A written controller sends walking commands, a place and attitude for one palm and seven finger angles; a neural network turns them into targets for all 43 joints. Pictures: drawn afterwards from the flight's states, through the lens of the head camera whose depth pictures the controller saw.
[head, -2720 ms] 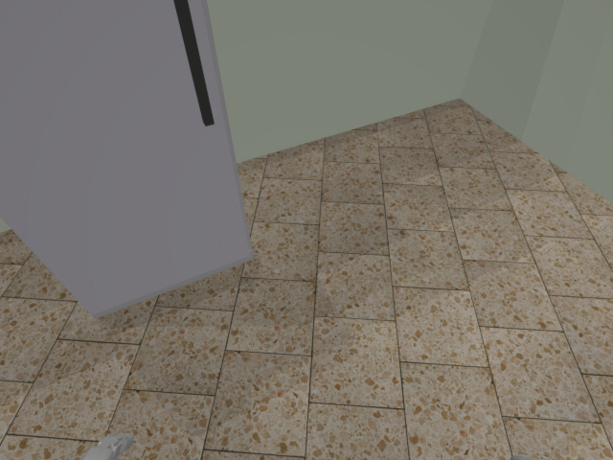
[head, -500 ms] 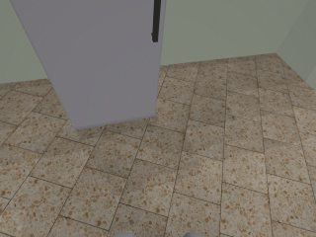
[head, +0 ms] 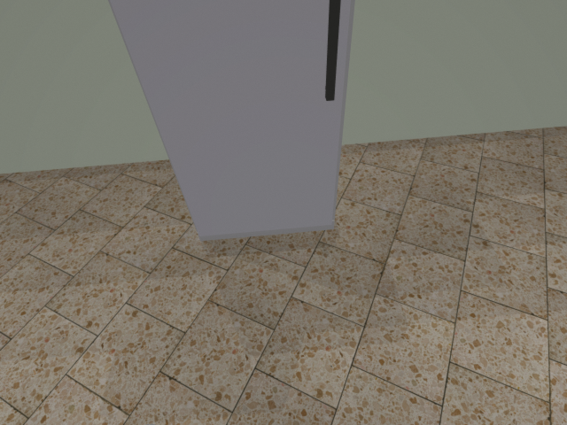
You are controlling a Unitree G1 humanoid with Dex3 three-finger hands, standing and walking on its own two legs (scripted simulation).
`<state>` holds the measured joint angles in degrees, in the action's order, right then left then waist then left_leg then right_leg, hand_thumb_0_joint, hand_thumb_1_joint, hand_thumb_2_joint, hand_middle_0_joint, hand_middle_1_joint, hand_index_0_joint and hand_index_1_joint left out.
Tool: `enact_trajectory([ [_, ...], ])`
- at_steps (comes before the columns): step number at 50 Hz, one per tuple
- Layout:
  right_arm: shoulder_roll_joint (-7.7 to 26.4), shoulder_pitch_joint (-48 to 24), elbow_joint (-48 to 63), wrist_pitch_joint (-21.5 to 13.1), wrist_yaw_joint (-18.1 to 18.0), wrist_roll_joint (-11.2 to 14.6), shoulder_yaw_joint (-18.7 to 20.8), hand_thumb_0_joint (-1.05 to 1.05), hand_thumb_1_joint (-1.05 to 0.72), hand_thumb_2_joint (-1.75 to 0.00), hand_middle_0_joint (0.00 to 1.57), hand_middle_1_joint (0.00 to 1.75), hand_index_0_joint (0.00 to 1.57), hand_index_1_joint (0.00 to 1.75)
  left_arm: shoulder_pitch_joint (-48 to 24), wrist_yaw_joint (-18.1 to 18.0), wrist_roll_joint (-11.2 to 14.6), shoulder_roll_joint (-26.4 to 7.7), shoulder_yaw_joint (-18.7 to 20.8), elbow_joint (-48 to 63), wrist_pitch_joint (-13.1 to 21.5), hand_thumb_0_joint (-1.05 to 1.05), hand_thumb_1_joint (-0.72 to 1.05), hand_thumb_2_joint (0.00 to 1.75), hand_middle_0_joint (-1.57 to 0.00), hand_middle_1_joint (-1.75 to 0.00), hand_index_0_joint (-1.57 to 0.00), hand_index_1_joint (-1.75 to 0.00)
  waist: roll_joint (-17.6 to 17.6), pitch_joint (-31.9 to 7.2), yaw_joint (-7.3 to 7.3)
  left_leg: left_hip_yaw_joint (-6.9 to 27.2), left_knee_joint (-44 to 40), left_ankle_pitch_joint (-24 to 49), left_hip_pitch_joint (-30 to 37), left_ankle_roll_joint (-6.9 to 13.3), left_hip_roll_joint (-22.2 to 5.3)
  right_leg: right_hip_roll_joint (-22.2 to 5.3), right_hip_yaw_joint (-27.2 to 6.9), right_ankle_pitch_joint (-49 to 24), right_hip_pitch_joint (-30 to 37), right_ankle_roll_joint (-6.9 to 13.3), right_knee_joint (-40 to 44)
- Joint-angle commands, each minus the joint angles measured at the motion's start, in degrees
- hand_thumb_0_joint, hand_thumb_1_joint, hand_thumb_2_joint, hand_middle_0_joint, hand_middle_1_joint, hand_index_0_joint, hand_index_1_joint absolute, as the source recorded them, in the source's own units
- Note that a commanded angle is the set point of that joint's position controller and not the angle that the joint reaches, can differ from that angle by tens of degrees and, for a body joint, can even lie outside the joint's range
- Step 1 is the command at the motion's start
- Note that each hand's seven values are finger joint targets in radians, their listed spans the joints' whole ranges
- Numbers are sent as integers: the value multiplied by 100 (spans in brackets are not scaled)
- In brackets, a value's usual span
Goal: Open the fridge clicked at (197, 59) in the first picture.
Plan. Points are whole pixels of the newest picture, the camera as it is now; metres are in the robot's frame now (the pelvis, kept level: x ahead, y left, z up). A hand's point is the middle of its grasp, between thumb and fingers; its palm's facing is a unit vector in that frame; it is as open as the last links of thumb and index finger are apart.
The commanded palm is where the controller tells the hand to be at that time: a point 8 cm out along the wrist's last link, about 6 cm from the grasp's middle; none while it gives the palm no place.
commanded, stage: take the last steps up to it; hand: right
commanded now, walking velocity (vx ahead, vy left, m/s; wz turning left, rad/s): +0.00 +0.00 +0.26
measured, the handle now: out of the picture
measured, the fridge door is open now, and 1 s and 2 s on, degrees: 0 0 0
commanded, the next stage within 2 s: come to a stop and stand still in 1.56 s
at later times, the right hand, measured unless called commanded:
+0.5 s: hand out of the picture +0.11 -0.15 -0.16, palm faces -0.11 +0.98 -0.17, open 7.3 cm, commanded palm none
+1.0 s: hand out of the picture +0.12 -0.21 -0.19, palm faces +0.02 +0.99 -0.11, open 7.4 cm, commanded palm none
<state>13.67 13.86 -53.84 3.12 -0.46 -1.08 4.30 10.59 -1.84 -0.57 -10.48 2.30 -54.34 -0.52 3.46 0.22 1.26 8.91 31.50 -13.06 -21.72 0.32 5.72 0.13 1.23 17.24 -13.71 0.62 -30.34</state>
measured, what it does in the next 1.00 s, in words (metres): walks ahead: left foot, then right foot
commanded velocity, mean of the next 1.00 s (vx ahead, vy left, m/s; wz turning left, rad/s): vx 0.29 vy -0.01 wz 0.02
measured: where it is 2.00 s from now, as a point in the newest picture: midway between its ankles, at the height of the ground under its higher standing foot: (302, 357)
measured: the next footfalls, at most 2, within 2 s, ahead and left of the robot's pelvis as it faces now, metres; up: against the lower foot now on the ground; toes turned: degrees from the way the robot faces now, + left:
left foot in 0.46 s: +0.03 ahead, +0.14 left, +0.00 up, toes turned +12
right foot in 0.88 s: +0.30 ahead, -0.13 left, +0.00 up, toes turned -6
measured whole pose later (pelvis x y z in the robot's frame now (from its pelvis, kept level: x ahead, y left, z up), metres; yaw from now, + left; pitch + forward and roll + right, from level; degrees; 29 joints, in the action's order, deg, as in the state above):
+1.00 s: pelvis +0.19 -0.05 -0.01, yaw +5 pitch -1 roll +2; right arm 8.7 23.0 -67.0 -0.9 0.0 -1.1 3.1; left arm 8.6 0.0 -1.6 -8.6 2.7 -56.7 3.6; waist 2.2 4.1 2.2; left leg -2.4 66.4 -25.5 -17.2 -0.1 -4.4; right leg -4.2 10.2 14.8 -22.5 3.9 -37.6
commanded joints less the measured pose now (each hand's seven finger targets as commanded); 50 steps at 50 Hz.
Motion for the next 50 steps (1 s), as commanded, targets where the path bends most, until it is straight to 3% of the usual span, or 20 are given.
enact_trajectory([
  [1,611,-112,416,-18,-20,-109,206,0,-90,-90,20,30,20,30,39,-89,-86,-1042,156,413,80,0,90,90,-20,-30,-20,-30,-1600,528,-51,-94,2609,-1203,-925,-232,-303,-2026,-1961,216,-580,689,2103],
  [4,390,294,178,-48,85,-91,169,0,-90,-90,20,30,20,30,13,-101,-92,-871,62,390,150,0,90,90,-20,-30,-20,-30,-993,243,124,-452,3479,-614,-934,-272,-335,-1357,-912,-279,-235,535,1801],
  [10,241,-224,232,-160,173,-85,30,0,-90,-90,20,30,20,30,1250,-68,-105,-832,148,-149,276,0,90,90,-20,-30,-20,-30,-1106,418,-371,-745,2766,-603,-1635,-253,-721,-1666,-1285,835,907,817,2091],
  [15,9,-632,217,-239,204,-66,-106,0,-90,-90,20,30,20,30,1681,-13,-143,-847,178,-502,285,0,90,90,-20,-30,-20,-30,-1116,515,-544,-1152,1225,-1076,-814,-143,-920,-1813,-1154,847,750,901,2130],
  [17,-87,-565,150,-271,197,-54,-127,0,-90,-90,20,30,20,30,1660,8,-150,-865,175,-586,267,0,90,90,-20,-30,-20,-30,-1140,518,-490,-1337,724,-1148,-201,-92,-819,-1733,-1063,921,394,842,2099],
  [21,-79,295,-303,-400,139,-27,-90,0,-90,-90,20,30,20,30,1518,50,-100,-674,129,-766,248,0,90,90,-20,-30,-20,-30,-867,172,-49,-1516,-874,-263,1601,-5,-691,-1249,-497,785,-294,462,1210],
  [22,124,660,-464,-469,80,-39,-39,0,-90,-90,20,30,20,30,1496,79,-60,-461,90,-762,276,0,90,90,-20,-30,-20,-30,-402,34,119,-991,-1172,-472,2567,142,-1170,-1037,-181,878,-1046,282,575],
  [23,585,1183,-636,-524,9,-71,52,0,-90,-90,20,30,20,30,1385,107,-17,-142,2,-627,317,0,90,90,-20,-30,-20,-30,801,-17,340,401,-1681,-1464,3424,539,-2291,-443,574,1260,-2248,12,-746],
  [24,917,1635,-739,-504,-41,-7,117,0,-90,-90,20,30,20,30,867,143,-80,-294,34,-397,287,0,90,90,-20,-30,-20,-30,1154,228,569,1542,-2353,-2214,3023,953,-3158,-387,526,1708,-2809,-47,-1878],
  [25,822,1490,-737,-499,-69,6,99,0,-90,-90,20,30,20,30,658,174,-129,-398,117,-339,264,0,90,90,-20,-30,-20,-30,712,487,482,1465,-2524,-2707,2489,1064,-3117,-541,207,1357,-2938,-30,-2430],
  [26,636,1177,-698,-550,-82,10,79,0,-90,-90,20,30,20,30,726,204,-132,-366,144,-415,212,0,90,90,-20,-30,-20,-30,904,725,316,1237,-2620,-2761,1985,939,-2885,-664,133,904,-2834,-27,-2659],
  [29,66,843,-672,-644,-105,-14,-47,0,-90,-90,20,30,20,30,1053,261,-146,-72,163,-652,153,0,90,90,-20,-30,-20,-30,118,959,-42,7,-2463,-1124,1544,721,-2447,-807,172,35,-2516,-130,-2898],
  [31,18,915,-705,-721,-95,-16,-106,0,-90,-90,20,30,20,30,1106,290,-137,33,150,-633,118,0,90,90,-20,-30,-20,-30,145,979,-134,-543,-2418,-198,1470,616,-2230,-775,289,-333,-2422,-226,-2794],
  [40,327,1029,-953,-781,-128,-102,-44,0,-90,-90,20,30,20,30,33,441,-57,-69,154,-51,218,0,90,90,-20,-30,-20,-30,546,1011,-101,-993,-1991,771,1278,555,-2299,-755,498,-547,-1486,-106,-1060],
  [43,372,1024,-994,-723,-108,-69,-8,0,-90,-90,20,30,20,30,1220,337,-112,-395,233,-422,322,0,90,90,-20,-30,-20,-30,-133,270,-642,-1459,-157,1638,1016,341,-1903,-350,730,-693,535,-2,-200],
  [44,91,1310,-987,-698,-72,-33,-37,0,-90,-90,20,30,20,30,2026,252,-187,-974,353,-610,366,0,90,90,-20,-30,-20,-30,-1370,-467,-863,-1742,1379,712,487,120,-1381,-1018,-92,-628,1701,170,143],
  [45,-183,1528,-843,-655,-13,42,-89,0,-90,-90,20,30,20,30,2468,174,-166,-1560,472,-699,388,0,90,90,-20,-30,-20,-30,-2880,-967,-863,-1854,3234,-2078,-793,-91,-565,-2405,-2242,-601,2461,609,1050],
  [46,-92,1190,-686,-639,-27,15,-78,0,-90,-90,20,30,20,30,2342,111,-97,-1589,435,-702,323,0,90,90,-20,-30,-20,-30,-2421,-936,-850,-1127,4130,-2145,-1134,62,-683,-2641,-2650,-158,2215,821,1561],
  [49,-142,609,-750,-637,71,-30,-53,0,-90,-90,20,30,20,30,999,67,-74,-686,209,-392,437,0,90,90,-20,-30,-20,-30,-764,28,-424,-895,4388,-661,-1274,51,-1349,-2177,-1410,-404,659,609,1708],
  [50,-282,667,-822,-595,90,-68,-50,0,-90,-90,20,30,20,30,942,52,-90,-532,157,-432,493,0,90,90,-20,-30,-20,-30,-654,142,-307,-897,4171,-439,-1041,-6,-1392,-1988,-948,-925,373,480,1733],
])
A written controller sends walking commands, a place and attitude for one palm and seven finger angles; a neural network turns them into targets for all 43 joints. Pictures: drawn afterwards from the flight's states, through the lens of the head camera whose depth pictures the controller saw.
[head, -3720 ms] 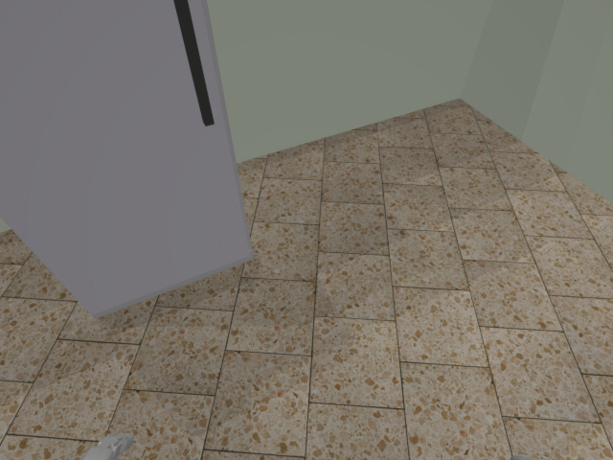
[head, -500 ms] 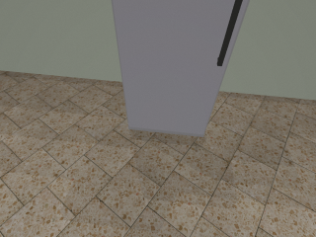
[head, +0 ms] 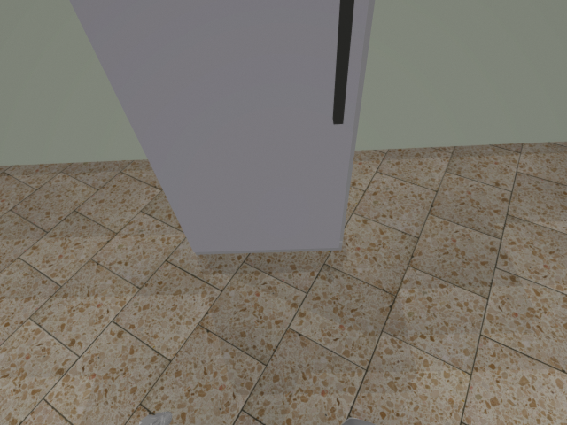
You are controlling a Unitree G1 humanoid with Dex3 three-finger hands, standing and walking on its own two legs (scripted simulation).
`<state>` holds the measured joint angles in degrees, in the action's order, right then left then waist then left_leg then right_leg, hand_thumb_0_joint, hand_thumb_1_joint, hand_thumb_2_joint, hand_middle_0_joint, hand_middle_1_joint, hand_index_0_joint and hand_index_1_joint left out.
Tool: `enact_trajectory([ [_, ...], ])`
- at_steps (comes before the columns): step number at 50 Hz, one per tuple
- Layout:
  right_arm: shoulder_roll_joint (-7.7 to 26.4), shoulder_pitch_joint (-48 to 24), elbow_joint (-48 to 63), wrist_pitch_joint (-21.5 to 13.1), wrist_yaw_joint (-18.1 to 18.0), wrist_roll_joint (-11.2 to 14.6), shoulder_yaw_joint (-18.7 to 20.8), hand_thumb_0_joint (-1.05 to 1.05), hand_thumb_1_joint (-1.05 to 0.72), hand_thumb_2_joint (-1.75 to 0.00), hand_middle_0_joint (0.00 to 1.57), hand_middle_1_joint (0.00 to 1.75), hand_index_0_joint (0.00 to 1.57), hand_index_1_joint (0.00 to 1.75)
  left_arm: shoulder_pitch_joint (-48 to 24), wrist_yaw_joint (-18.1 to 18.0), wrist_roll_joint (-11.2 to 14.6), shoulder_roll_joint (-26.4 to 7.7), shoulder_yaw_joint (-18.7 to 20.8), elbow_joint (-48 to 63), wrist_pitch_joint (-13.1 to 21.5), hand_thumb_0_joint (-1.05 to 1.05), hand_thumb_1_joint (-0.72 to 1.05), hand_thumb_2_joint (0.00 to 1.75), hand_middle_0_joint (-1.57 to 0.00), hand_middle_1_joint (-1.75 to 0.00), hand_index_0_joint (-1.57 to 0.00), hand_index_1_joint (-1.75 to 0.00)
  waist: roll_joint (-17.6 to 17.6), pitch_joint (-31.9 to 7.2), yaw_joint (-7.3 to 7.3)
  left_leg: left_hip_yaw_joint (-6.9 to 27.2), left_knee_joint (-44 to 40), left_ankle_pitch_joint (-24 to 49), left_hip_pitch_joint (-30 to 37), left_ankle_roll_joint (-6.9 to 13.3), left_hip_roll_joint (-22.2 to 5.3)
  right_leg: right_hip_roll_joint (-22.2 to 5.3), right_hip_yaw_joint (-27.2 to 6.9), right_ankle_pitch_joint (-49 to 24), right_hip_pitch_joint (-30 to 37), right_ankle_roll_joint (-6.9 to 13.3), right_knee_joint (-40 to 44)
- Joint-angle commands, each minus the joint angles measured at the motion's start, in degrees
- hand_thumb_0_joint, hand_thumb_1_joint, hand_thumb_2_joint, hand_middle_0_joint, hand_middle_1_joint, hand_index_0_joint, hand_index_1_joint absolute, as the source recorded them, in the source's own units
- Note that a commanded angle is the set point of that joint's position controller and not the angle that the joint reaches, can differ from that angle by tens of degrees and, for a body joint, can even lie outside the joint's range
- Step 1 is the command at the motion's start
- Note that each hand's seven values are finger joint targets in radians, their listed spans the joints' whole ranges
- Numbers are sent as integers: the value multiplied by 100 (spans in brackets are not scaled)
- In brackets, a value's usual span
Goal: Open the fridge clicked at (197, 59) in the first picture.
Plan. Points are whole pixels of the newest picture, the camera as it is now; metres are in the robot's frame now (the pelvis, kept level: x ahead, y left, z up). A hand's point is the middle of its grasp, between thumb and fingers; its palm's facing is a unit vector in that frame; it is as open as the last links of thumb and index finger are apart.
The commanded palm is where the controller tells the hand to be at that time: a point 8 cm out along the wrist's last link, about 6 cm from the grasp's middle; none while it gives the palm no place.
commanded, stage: take the last steps up to it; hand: right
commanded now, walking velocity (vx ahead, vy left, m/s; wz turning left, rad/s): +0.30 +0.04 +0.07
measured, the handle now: (345, 3) +0.78 -0.11 +0.22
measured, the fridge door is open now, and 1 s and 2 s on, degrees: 0 0 0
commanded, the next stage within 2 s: come to a stop and stand still in 0.56 s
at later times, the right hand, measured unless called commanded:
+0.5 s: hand (370, 329) +0.30 -0.14 -0.16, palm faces -0.10 +0.98 -0.15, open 7.4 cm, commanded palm none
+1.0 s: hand (381, 336) +0.30 -0.16 -0.17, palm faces +0.06 +0.98 -0.17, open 7.3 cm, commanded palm none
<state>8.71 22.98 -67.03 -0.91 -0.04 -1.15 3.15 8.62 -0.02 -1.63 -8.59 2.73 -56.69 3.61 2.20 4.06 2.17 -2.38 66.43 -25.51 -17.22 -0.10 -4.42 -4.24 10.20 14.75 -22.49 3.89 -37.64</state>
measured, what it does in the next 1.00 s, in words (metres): walks ahead: left foot, then right foot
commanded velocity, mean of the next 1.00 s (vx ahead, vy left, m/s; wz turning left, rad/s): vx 0.07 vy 0.03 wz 0.02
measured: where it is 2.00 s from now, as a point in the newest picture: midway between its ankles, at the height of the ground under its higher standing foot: outside the picture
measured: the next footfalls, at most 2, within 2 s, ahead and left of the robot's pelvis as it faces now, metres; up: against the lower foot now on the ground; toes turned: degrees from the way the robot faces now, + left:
left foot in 0.52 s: +0.31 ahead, +0.14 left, +0.00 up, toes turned +11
right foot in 0.86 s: +0.37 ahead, -0.09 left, +0.00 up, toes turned -6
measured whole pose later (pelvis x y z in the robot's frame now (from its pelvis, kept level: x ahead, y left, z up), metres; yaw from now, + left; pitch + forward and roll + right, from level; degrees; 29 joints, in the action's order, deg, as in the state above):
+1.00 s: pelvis +0.28 +0.02 +0.01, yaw +2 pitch -1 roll +1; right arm 9.2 13.9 -61.8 2.1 -2.0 -0.6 2.8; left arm 8.0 -2.3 -1.3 -8.2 1.9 -58.2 -0.1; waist 1.7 3.7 2.0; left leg -4.5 46.0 -28.6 -17.0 -1.0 -2.0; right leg -3.4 7.5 11.6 -17.4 1.8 -30.4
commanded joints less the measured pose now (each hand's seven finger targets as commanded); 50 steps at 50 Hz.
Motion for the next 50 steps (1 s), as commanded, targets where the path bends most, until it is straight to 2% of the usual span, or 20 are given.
enact_trajectory([
  [1,126,-104,464,-137,43,-69,52,0,-90,-90,20,30,20,30,1134,-149,29,-619,82,-240,125,0,90,90,-20,-30,-20,-30,-582,-255,-305,212,519,909,-1344,-8,-355,-1447,-1573,-1052,1149,127,2500],
  [4,50,55,467,5,24,-90,80,0,-90,-90,20,30,20,30,1116,-166,46,-410,97,-295,149,0,90,90,-20,-30,-20,-30,-605,-267,-127,197,108,1232,-1305,-74,-328,-1322,-1190,-939,1021,258,2720],
  [8,165,-458,746,90,69,-96,118,0,-90,-90,20,30,20,30,1234,-166,48,-516,91,-349,135,0,90,90,-20,-30,-20,-30,-607,122,-142,209,-454,1616,-1895,-176,-394,-1331,-1165,-456,1241,403,3020],
  [15,207,-1653,1125,39,97,-76,67,0,-90,-90,20,30,20,30,1996,-187,5,-490,88,-697,111,0,90,90,-20,-30,-20,-30,-569,386,-476,-139,-1943,1541,-2108,-155,-328,-1330,-979,-1750,2158,467,2790],
  [20,115,-2069,1237,-47,88,-53,16,0,-90,-90,20,30,20,30,2296,-187,-54,-512,80,-887,29,0,90,90,-20,-30,-20,-30,-771,383,-616,-471,-2913,1144,-1512,45,-43,-1313,-735,-2688,2344,430,2260],
  [22,134,-1849,1148,-91,73,-52,17,0,-90,-90,20,30,20,30,2317,-197,-38,-502,67,-924,5,0,90,90,-20,-30,-20,-30,-846,229,-498,-678,-3300,1126,-828,153,201,-1210,-593,-3386,2249,339,1806],
  [24,372,-803,803,-181,35,-57,82,0,-90,-90,20,30,20,30,2189,-180,42,-497,53,-939,9,0,90,90,-20,-30,-20,-30,-614,-408,-3,-711,-3902,1845,900,296,343,-959,-296,-3801,1751,56,574],
  [25,713,-42,558,-252,-17,-82,183,0,-90,-90,20,30,20,30,2091,-137,106,-365,39,-850,37,0,90,90,-20,-30,-20,-30,-130,-978,328,125,-3865,2374,2355,605,-434,-700,-72,-2818,668,-163,-555],
  [26,1247,682,391,-293,-72,-50,316,0,-90,-90,20,30,20,30,2135,-125,152,-91,-16,-674,60,0,90,90,-20,-30,-20,-30,1136,-1578,459,2039,-4200,3644,3529,1301,-1943,148,185,1067,-659,-455,-2282],
  [27,1378,712,372,-283,-91,42,305,0,-90,-90,20,30,20,30,1848,-152,150,-303,-2,-576,-1,0,90,90,-20,-30,-20,-30,662,-1534,469,2315,-4555,4010,3237,1693,-2249,176,-500,2094,-987,-372,-3314],
  [28,1210,180,438,-258,-124,36,279,0,-90,-90,20,30,20,30,1708,-145,143,-188,46,-603,-28,0,90,90,-20,-30,-20,-30,333,-1097,290,1934,-4770,3036,2491,1657,-2089,-98,-779,1706,-1040,-341,-3585],
  [30,725,-570,631,-250,-164,40,155,0,-90,-90,20,30,20,30,1406,-90,71,-26,32,-545,-158,0,90,90,-20,-30,-20,-30,30,-238,-37,1286,-5226,2220,990,1235,-1708,-427,-896,1030,-902,-373,-3333],
  [32,345,-826,671,-298,-187,-14,51,0,-90,-90,20,30,20,30,1646,-79,16,170,22,-620,-272,0,90,90,-20,-30,-20,-30,73,-94,-345,540,-5397,2434,218,989,-1380,-463,-803,735,-430,-461,-2728],
  [34,264,-954,752,-313,-207,-56,5,0,-90,-90,20,30,20,30,1780,-65,21,293,-15,-634,-337,0,90,90,-20,-30,-20,-30,96,-75,-477,142,-5330,3082,-151,938,-1207,-378,-651,700,8,-559,-1787],
  [40,631,-946,718,-128,-232,18,13,0,-90,-90,20,30,20,30,1363,-118,108,43,-91,-516,-355,0,90,90,-20,-30,-20,-30,421,-511,-333,-93,-4351,4329,530,729,-867,-21,-497,-404,791,-684,460],
  [42,605,-853,742,-10,-238,34,40,0,-90,-90,20,30,20,30,1344,-141,96,-311,-3,-483,-337,0,90,90,-20,-30,-20,-30,111,-551,-334,-127,-3829,3477,175,412,-677,-271,-678,-2110,1467,-570,1098],
  [44,424,-540,821,102,-263,38,5,0,-90,-90,20,30,20,30,1182,-178,58,-875,86,-296,-329,0,90,90,-20,-30,-20,-30,-1041,-610,-219,-412,-3294,1519,73,-26,-111,-1331,-1429,-4439,1531,39,1281],
  [46,426,-506,799,202,-269,58,3,0,-90,-90,20,30,20,30,814,-255,40,-909,78,-235,-349,0,90,90,-20,-30,-20,-30,-1866,-417,-213,-245,-2058,-559,-81,-128,128,-1656,-1812,-4751,1242,562,1837],
  [48,461,-542,799,257,-252,44,41,0,-90,-90,20,30,20,30,556,-308,33,-903,85,-88,-362,0,90,90,-20,-30,-20,-30,-1542,-402,-205,150,-1274,-752,-316,-83,84,-1675,-1711,-4216,1146,719,1822],
  [50,445,-531,847,254,-227,12,61,0,-90,-90,20,30,20,30,390,-293,12,-988,155,22,-397,0,90,90,-20,-30,-20,-30,-1178,-563,-237,162,-1130,-632,-579,-93,140,-1618,-1596,-4233,1469,755,1594],
])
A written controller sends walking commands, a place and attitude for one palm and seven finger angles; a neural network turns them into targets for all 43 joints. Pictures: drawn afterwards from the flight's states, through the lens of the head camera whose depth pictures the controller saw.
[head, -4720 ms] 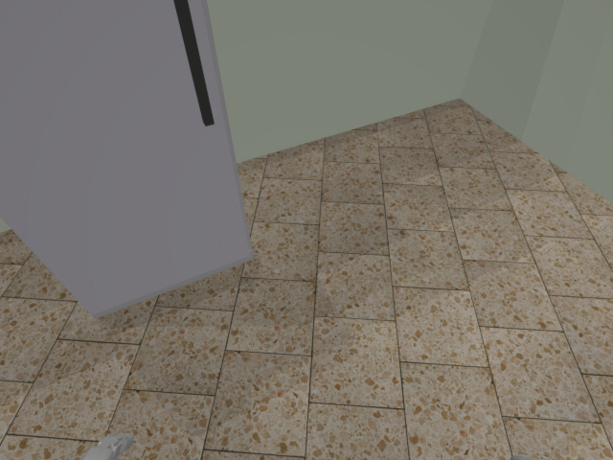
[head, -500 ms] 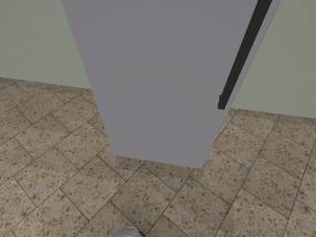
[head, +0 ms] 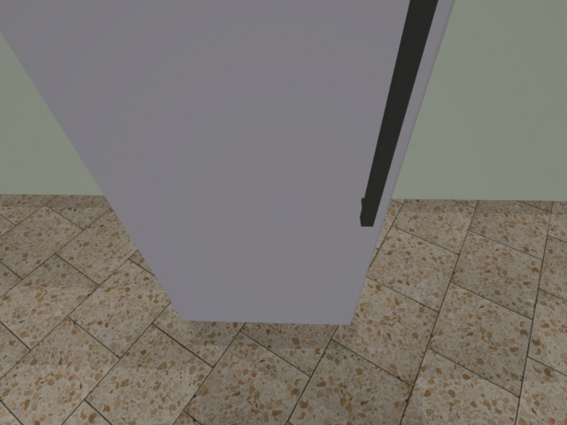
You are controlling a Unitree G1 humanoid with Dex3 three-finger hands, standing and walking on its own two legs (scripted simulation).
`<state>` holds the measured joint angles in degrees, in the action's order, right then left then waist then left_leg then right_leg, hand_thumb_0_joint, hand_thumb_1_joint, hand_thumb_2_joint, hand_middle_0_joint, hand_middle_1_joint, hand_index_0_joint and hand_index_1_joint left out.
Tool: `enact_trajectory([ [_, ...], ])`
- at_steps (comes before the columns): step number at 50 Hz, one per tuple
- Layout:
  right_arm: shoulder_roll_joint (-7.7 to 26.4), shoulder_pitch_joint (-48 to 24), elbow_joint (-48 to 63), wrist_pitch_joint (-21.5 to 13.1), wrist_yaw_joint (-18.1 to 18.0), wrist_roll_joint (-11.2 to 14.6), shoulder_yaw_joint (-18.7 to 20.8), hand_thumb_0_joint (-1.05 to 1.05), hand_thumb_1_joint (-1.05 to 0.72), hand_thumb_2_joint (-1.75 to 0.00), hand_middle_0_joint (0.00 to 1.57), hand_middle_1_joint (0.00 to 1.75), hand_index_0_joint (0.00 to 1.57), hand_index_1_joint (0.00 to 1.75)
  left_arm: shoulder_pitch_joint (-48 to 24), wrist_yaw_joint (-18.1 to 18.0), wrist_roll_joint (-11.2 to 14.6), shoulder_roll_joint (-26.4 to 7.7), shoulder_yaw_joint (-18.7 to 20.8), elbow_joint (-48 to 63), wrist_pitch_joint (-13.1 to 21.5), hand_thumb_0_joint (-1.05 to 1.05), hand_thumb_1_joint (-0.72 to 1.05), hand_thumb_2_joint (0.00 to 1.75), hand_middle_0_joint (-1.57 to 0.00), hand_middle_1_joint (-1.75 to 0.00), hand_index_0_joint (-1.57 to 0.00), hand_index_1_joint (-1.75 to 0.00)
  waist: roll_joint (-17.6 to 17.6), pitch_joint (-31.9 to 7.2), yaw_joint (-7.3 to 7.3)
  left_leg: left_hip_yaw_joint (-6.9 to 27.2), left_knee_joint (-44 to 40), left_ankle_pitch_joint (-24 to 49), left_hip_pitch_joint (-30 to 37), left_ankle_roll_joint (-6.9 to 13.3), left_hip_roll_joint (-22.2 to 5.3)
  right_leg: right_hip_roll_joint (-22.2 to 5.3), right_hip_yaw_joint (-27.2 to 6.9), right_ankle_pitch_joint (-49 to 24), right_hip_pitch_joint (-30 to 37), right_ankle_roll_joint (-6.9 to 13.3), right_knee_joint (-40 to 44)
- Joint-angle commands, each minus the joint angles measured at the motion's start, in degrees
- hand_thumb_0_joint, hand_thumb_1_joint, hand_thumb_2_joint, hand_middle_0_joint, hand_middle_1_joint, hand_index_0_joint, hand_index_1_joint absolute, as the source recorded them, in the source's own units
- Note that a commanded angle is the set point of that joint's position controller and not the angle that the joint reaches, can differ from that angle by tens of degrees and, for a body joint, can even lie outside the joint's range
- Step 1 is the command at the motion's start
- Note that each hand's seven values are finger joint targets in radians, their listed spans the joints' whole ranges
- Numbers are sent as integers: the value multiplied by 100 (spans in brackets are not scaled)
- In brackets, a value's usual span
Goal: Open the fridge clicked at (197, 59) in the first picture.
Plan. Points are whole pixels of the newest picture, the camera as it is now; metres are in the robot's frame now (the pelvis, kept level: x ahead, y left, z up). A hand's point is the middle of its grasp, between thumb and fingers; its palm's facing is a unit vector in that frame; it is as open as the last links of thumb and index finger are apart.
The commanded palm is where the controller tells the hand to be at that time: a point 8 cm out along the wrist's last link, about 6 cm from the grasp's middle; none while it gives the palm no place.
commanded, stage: come to a stop and stand still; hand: right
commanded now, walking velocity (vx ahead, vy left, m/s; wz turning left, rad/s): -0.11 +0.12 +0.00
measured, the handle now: (393, 100) +0.49 -0.14 +0.21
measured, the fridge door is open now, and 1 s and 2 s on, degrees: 0 0 0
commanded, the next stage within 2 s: look again from close up in 1.16 s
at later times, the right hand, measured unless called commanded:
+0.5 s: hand out of the picture -0.05 -0.12 -0.15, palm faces +0.10 +0.97 -0.21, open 7.3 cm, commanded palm none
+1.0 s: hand out of the picture -0.06 -0.19 -0.18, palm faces +0.06 +0.99 -0.16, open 7.4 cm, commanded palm none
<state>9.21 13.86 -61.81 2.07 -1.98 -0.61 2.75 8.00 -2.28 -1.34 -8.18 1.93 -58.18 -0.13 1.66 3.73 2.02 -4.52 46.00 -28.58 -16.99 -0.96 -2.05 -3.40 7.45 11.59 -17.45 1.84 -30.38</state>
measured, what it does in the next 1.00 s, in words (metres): steps on the spot: left foot, then right foot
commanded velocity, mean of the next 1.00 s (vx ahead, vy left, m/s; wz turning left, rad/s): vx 0.05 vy -0.05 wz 0.00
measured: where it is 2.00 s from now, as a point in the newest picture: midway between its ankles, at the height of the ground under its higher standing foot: outside the picture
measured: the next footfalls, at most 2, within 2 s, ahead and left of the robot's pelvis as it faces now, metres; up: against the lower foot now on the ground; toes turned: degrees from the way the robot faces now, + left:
left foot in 0.22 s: -0.01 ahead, +0.15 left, +0.00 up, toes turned +3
right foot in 0.66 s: -0.04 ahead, -0.11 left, +0.00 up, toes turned -7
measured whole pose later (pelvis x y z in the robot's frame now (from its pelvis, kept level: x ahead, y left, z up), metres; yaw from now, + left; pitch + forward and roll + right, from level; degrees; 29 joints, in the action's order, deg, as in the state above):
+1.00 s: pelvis -0.05 -0.02 +0.01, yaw +0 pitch -2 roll +0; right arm 9.4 14.5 -66.4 0.7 -1.7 -0.8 0.7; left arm 14.0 -2.3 -0.7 -8.5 0.7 -64.0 0.7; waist 2.5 1.4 1.2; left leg -2.1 22.9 -11.7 -9.1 -4.7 -6.2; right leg 0.3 7.1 15.6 -6.6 2.3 -23.8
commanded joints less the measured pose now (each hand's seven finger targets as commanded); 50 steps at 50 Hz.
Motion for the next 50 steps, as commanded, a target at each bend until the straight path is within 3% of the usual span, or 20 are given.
enact_trajectory([
  [1,369,355,357,-34,-22,-47,113,0,-90,-90,20,30,20,30,460,-60,-23,-1083,262,203,-39,0,90,90,-20,-30,-20,-30,-1024,-665,-248,377,976,-262,-680,-33,-59,-1655,-1283,-3821,1110,951,834],
  [6,260,331,552,-20,20,-53,106,0,-90,-90,20,30,20,30,436,-3,-31,-1147,382,269,-68,0,90,90,-20,-30,-20,-30,-1055,-1033,-330,214,116,-52,-308,-51,-70,-1580,-1242,-2490,1048,842,945],
  [8,217,674,445,-68,21,-47,85,0,-90,-90,20,30,20,30,243,49,-13,-1083,372,284,-86,0,90,90,-20,-30,-20,-30,-1095,-1051,-164,95,-1038,607,410,-14,-33,-1347,-1145,-1180,547,600,935],
  [9,265,959,316,-130,22,-73,82,0,-90,-90,20,30,20,30,164,83,16,-971,344,283,-100,0,90,90,-20,-30,-20,-30,-789,-1013,-19,22,-1927,1280,956,-22,-14,-1052,-946,-365,156,359,683],
  [10,509,1045,279,-172,2,-130,101,0,-90,-90,20,30,20,30,200,121,65,-630,305,308,-136,0,90,90,-20,-30,-20,-30,124,-775,-5,707,-2855,1092,1108,101,-534,-523,-618,804,-427,-7,188],
  [11,927,753,368,-213,-1,-155,101,0,-90,-90,20,30,20,30,88,169,95,-244,196,442,-186,0,90,90,-20,-30,-20,-30,1465,-284,-96,2055,-3603,-26,449,501,-1548,11,-307,1462,-893,-376,-365],
  [12,1065,391,541,-195,-2,-114,84,0,-90,-90,20,30,20,30,-170,216,55,-476,200,511,-225,0,90,90,-20,-30,-20,-30,1258,30,23,2338,-4093,-1124,-464,805,-1918,-80,-544,1628,-593,-349,-890],
  [13,1042,91,628,-204,-10,-136,99,0,-90,-90,20,30,20,30,-154,260,27,-517,233,472,-239,0,90,90,-20,-30,-20,-30,992,210,-78,2226,-4175,-1346,-841,835,-1836,-100,-629,1427,-529,-321,-1242],
  [14,988,62,615,-251,-25,-125,112,0,-90,-90,20,30,20,30,-83,256,4,-474,211,375,-255,0,90,90,-20,-30,-20,-30,1187,386,-87,2253,-4127,-1000,-742,733,-1648,-74,-696,1174,-698,-310,-1407],
  [17,832,77,535,-323,17,-79,76,0,-90,-90,20,30,20,30,507,287,-20,-552,203,14,-204,0,90,90,-20,-30,-20,-30,548,407,-210,1535,-3774,184,-195,615,-1332,-3,-607,563,-755,-347,-1813],
  [19,884,342,470,-346,18,-83,117,0,-90,-90,20,30,20,30,589,301,-15,-603,209,1,-168,0,90,90,-20,-30,-20,-30,379,274,-85,1395,-3618,739,373,646,-1411,21,-548,550,-977,-414,-1881],
  [24,880,810,276,-350,-24,-114,182,0,-90,-90,20,30,20,30,469,246,-12,-639,170,145,-109,0,90,90,-20,-30,-20,-30,598,-34,178,1559,-3311,1747,1393,949,-1720,-59,-570,1019,-1220,-489,-1446],
  [27,915,849,167,-338,-23,-135,185,0,-90,-90,20,30,20,30,480,193,43,-513,93,153,-48,0,90,90,-20,-30,-20,-30,717,-345,211,1428,-2948,3028,1502,1019,-1692,31,-484,1305,-613,-459,-598],
  [29,888,628,113,-327,-11,-98,150,0,-90,-90,20,30,20,30,807,164,73,-437,53,-14,-25,0,90,90,-20,-30,-20,-30,866,-466,23,1100,-2735,3163,1189,813,-1405,134,-331,769,164,-446,183],
  [31,704,400,103,-298,-12,-18,93,0,-90,-90,20,30,20,30,1256,116,78,-493,30,-249,57,0,90,90,-20,-30,-20,-30,497,-582,-184,725,-2301,2815,554,428,-946,43,-382,-310,1274,-354,1084],
  [33,343,509,86,-257,9,14,-11,0,-90,-90,20,30,20,30,1256,59,47,-925,70,-294,117,0,90,90,-20,-30,-20,-30,-714,-677,-119,213,-2030,1748,191,58,-459,-918,-1150,-1369,1395,9,1033],
  [34,293,458,58,-225,5,-22,-27,0,-90,-90,20,30,20,30,1052,52,51,-974,73,-244,68,0,90,90,-20,-30,-20,-30,-615,-457,-56,105,-2120,1390,404,-24,-384,-1074,-1137,-997,915,108,1142],
  [38,331,460,-212,-194,14,-36,-111,0,-90,-90,20,30,20,30,846,9,74,-719,-21,-359,107,0,90,90,-20,-30,-20,-30,-831,86,-57,164,-2252,2030,611,-65,-431,-651,-826,-1058,587,-31,1322],
  [43,375,526,-372,-195,-2,-34,-163,0,-90,-90,20,30,20,30,959,-12,84,-679,-40,-459,141,0,90,90,-20,-30,-20,-30,-461,32,-109,220,-2382,2260,708,-78,-510,-547,-766,-1314,817,-79,1294],
  [50,389,465,-375,-179,-16,-34,-175,0,-90,-90,20,30,20,30,993,-3,74,-680,-43,-505,163,0,90,90,-20,-30,-20,-30,-432,78,-105,231,-2395,2231,758,-97,-522,-505,-780,-1138,782,-107,1430],
])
